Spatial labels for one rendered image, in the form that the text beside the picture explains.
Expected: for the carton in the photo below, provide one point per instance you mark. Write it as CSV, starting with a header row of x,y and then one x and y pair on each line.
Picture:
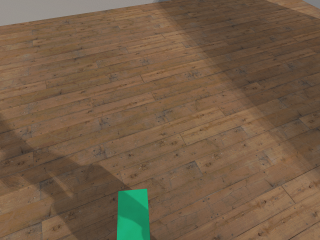
x,y
133,215

